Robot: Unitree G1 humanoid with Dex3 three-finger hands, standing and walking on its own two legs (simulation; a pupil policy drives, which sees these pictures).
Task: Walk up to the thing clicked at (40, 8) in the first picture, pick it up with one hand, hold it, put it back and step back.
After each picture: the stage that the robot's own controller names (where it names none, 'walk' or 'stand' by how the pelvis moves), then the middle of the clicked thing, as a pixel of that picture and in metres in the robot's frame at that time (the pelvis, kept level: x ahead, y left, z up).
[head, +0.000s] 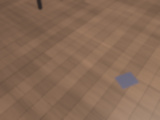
stand; (39, 1) +2.29 +0.62 -0.65
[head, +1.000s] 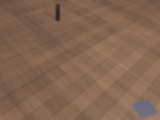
walk; (57, 12) +2.19 +0.25 -0.63
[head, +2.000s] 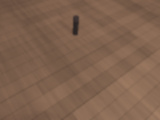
walk; (75, 25) +1.56 +0.01 -0.64
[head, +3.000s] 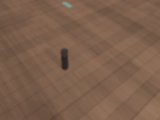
walk; (64, 59) +1.05 +0.13 -0.65
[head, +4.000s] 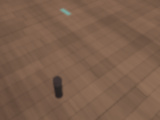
walk; (58, 88) +0.70 +0.16 -0.64
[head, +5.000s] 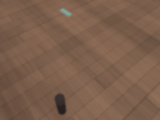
stand; (61, 105) +0.51 +0.14 -0.63
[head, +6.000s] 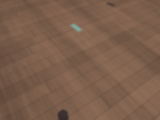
stand; out of the picture +0.46 +0.12 -0.65
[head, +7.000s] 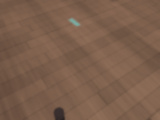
stand; (60, 118) +0.44 +0.14 -0.65
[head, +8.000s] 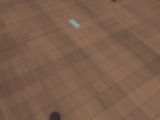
stand; out of the picture +0.41 +0.17 -0.64
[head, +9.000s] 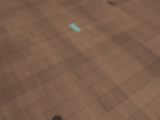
stand; out of the picture +0.41 +0.16 -0.66
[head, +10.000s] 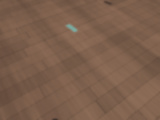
stand; out of the picture +0.39 +0.17 -0.66
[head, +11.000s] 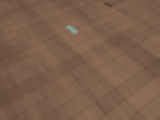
stand; out of the picture +0.39 +0.17 -0.66
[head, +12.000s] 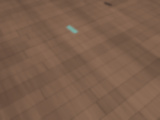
stand; out of the picture +0.38 +0.18 -0.66
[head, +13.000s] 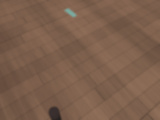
go down; (55, 117) +0.40 +0.17 -0.65
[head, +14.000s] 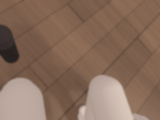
go down; (6, 47) +0.46 +0.25 -0.24
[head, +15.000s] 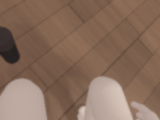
close in; (7, 48) +0.45 +0.26 -0.25
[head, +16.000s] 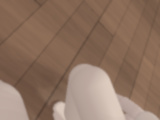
close in; out of the picture +0.42 +0.31 -0.16
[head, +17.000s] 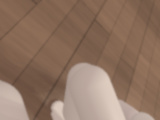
lift; out of the picture +0.40 +0.30 -0.15
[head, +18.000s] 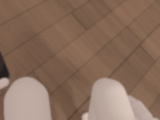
lift; out of the picture +0.33 +0.27 -0.04
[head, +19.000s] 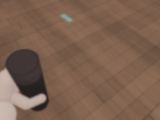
hold; (32, 86) +0.30 +0.15 +0.09
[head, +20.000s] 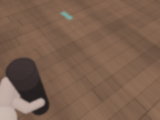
hold; (32, 91) +0.30 +0.16 +0.04
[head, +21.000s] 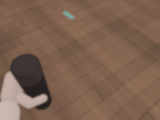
crouch; (35, 87) +0.31 +0.15 +0.05
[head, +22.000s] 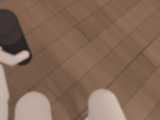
crouch; (14, 44) +0.45 +0.19 -0.03
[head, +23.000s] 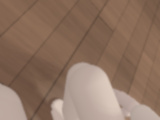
lower; out of the picture +0.40 +0.31 -0.17
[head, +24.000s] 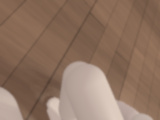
lower; out of the picture +0.42 +0.32 -0.16
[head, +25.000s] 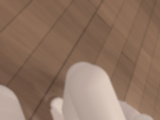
lower; out of the picture +0.41 +0.32 -0.16
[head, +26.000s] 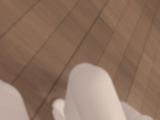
lower; out of the picture +0.40 +0.31 -0.16
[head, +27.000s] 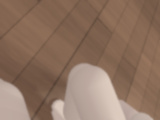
loosen; out of the picture +0.40 +0.28 -0.16
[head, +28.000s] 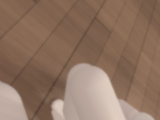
withdraw; out of the picture +0.40 +0.29 -0.16
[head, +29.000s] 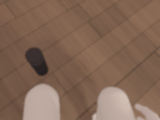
walk; (38, 63) +0.45 +0.22 -0.32
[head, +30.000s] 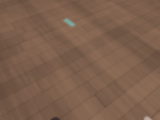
stand; out of the picture +0.38 +0.15 -0.59
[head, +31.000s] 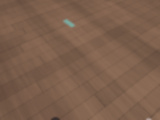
stand; out of the picture +0.38 +0.16 -0.60
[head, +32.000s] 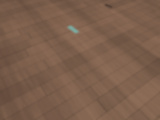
stand; out of the picture +0.39 +0.14 -0.64
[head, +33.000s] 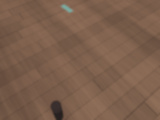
walk; (57, 111) +0.43 +0.15 -0.64
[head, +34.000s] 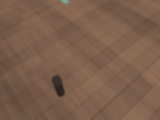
walk; (58, 86) +0.62 +0.21 -0.62
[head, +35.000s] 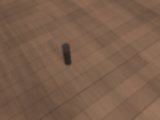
walk; (66, 55) +0.96 +0.16 -0.63
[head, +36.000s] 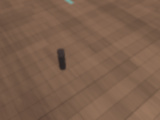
stand; (61, 59) +1.02 +0.19 -0.64
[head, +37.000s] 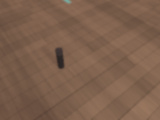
stand; (60, 58) +1.04 +0.20 -0.66
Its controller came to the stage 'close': yes
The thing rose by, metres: 0.69
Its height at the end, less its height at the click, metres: +0.00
